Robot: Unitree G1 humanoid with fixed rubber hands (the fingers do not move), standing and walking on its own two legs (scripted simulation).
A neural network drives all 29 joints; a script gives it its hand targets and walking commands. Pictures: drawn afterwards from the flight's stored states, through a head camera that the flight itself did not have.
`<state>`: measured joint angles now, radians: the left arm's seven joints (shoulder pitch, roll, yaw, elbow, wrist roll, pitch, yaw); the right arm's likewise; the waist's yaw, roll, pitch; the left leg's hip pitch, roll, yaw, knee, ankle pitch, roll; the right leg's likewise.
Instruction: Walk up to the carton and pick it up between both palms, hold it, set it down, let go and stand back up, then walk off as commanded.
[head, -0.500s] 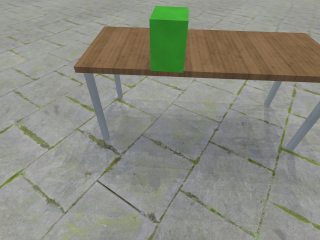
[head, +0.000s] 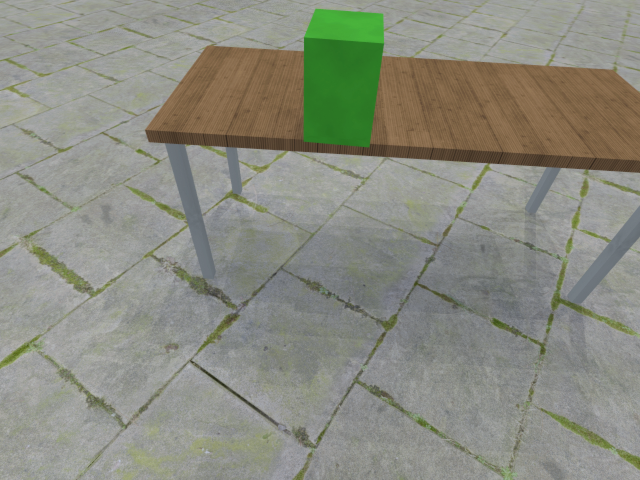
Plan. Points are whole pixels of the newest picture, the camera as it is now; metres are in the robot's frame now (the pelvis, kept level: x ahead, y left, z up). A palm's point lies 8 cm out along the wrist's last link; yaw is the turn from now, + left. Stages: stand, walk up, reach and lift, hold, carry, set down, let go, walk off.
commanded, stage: walk off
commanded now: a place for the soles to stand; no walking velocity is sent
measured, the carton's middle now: (342, 78) +1.07 -0.02 +0.05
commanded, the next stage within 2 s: stand in 0.40 s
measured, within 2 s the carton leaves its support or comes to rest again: neither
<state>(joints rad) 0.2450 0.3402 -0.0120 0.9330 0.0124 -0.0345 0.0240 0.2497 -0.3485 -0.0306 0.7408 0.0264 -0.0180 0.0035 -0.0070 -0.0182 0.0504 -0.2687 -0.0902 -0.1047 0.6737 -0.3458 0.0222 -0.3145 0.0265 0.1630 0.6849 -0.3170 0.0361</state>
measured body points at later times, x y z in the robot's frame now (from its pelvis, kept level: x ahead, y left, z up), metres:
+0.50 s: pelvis +0.01 +0.00 +0.01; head +0.01 +0.00 +0.46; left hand +0.09 +0.29 -0.12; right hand +0.14 -0.29 -0.09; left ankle +0.01 +0.11 -0.72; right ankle +0.04 -0.15 -0.72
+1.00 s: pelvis +0.00 -0.01 +0.01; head -0.01 -0.01 +0.46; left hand +0.06 +0.28 -0.12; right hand +0.11 -0.30 -0.09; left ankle +0.01 +0.11 -0.72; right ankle +0.04 -0.15 -0.72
